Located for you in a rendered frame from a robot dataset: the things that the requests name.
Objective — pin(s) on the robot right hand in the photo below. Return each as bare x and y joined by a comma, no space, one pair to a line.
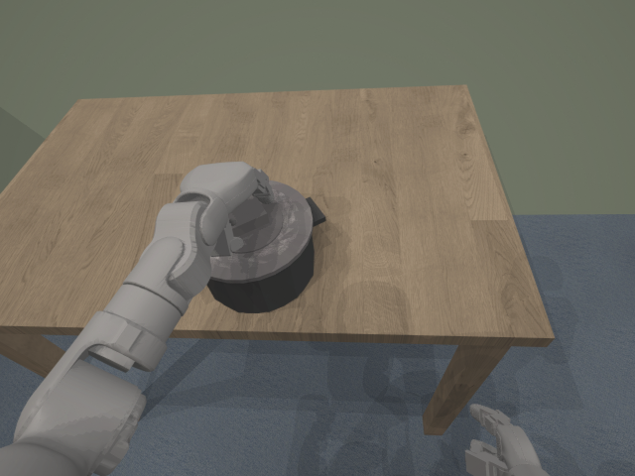
513,445

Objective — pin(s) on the pot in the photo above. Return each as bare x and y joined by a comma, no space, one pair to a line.
275,291

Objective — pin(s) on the robot left hand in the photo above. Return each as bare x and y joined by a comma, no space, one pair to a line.
233,183

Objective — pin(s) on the left robot forearm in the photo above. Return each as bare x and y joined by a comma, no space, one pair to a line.
133,328

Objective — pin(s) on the table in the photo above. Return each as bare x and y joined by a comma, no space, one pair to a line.
419,245

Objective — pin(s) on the knob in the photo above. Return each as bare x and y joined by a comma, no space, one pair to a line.
249,215

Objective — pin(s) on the lid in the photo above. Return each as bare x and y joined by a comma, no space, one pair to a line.
273,247

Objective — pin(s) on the left robot upper arm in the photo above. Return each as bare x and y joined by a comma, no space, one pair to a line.
84,427

